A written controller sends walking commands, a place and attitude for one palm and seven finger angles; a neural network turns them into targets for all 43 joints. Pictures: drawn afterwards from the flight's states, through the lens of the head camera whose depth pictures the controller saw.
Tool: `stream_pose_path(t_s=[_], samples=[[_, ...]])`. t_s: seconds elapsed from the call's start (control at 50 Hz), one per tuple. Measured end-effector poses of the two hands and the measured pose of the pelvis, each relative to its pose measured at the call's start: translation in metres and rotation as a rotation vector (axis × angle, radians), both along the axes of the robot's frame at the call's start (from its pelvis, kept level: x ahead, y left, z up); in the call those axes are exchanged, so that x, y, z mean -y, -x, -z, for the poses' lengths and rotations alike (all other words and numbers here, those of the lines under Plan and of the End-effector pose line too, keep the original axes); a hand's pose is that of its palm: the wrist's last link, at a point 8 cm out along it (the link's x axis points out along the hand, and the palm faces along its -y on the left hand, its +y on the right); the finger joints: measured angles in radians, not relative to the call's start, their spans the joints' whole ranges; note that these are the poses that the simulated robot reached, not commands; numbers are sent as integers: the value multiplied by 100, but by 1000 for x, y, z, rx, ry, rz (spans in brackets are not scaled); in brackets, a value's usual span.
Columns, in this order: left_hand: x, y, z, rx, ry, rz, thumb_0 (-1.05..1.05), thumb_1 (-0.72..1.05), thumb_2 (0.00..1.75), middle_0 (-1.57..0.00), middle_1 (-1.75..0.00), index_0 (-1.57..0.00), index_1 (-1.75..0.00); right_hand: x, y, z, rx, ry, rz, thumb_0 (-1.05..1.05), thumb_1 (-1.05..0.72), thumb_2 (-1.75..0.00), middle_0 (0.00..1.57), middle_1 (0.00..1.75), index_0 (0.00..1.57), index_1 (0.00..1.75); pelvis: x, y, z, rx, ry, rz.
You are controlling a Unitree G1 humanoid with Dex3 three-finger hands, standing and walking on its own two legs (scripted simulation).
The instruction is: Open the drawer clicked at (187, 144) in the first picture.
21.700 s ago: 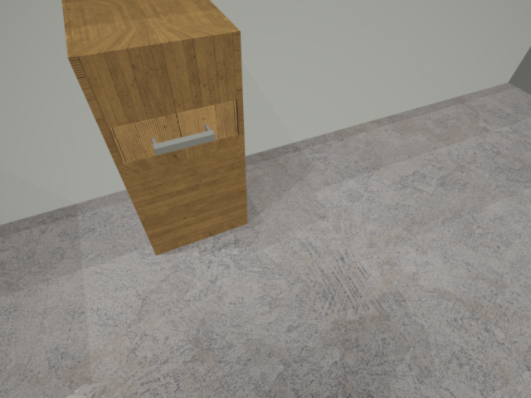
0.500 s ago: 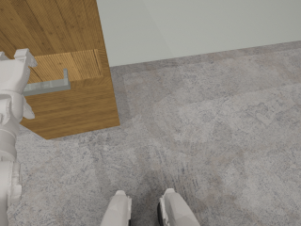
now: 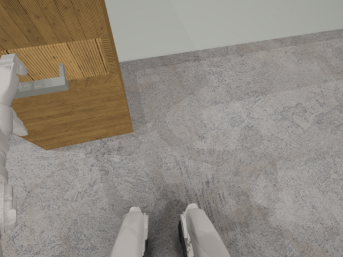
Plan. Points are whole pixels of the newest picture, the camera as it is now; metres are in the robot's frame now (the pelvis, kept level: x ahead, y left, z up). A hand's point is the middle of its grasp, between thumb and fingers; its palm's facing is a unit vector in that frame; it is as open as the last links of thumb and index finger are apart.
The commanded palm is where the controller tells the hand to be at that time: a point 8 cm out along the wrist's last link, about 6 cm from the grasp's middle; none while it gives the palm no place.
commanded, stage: lower the fingers behind the handle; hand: left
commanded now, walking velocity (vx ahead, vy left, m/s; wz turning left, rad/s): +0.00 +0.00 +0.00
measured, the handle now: (24, 81) +0.52 +0.35 -0.04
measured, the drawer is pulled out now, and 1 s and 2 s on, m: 0.00 0.00 0.00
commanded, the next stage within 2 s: close the thumb around the handle in 1.16 s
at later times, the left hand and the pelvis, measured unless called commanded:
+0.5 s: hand (22, 104) +0.47 +0.35 -0.06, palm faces -0.08 -0.02 -1.00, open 13.8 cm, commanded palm +0.48 +0.32 +0.00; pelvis -0.01 +0.00 -0.02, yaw +0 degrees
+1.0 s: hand (23, 105) +0.47 +0.35 -0.06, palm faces -0.08 +0.00 -1.00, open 13.9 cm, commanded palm +0.48 +0.32 -0.01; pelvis -0.02 +0.00 -0.04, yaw -1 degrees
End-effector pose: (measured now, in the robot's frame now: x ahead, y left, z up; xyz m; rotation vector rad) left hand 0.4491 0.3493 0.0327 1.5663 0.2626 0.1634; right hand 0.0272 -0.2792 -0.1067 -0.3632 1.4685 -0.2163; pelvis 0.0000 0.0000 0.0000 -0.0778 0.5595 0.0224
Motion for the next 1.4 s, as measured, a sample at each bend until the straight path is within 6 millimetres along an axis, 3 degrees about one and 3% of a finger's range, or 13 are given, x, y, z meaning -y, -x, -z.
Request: stream_pose_path(t_s=[0.12,0.3,0.46,0.72,0.88,1.3,1.4], samples=[[-4,6,8,-9,6,-5,0,-49,31,-32,-120,-32,-120,-6,-5,7,0,-10,-12,0,-90,-90,20,30,21,30,-1,2,4,-7,5,-9],[-2,-3,12,-1,8,-3,0,-49,31,-32,-120,-32,-120,-8,-12,7,43,7,-28,0,-90,-90,20,30,21,30,-2,6,10,-6,18,-19],[4,-4,31,-29,21,23,0,-49,31,-32,-120,-32,-120,-7,-1,13,22,18,-22,0,-90,-90,20,30,21,30,-4,10,19,-24,22,-11],[3,0,44,15,-17,-7,0,-49,31,-32,-120,-32,-120,-10,13,33,-17,-15,-15,0,-90,-90,20,30,21,30,-2,17,34,-39,23,-10],[5,-6,43,-9,-11,-18,0,-49,31,-32,-120,-31,-120,-6,12,37,9,-8,-18,0,-90,-90,20,30,21,30,3,20,39,-45,23,-9],[3,2,42,23,-5,13,0,-49,31,-31,-120,-31,-120,-3,4,43,25,-6,-30,0,-90,-90,20,30,21,30,2,20,43,-44,20,-4],[4,4,41,17,0,6,0,-41,34,-32,-121,-32,-120,-7,1,41,32,-13,-31,0,-90,-90,20,30,21,30,1,20,40,-38,20,-5]])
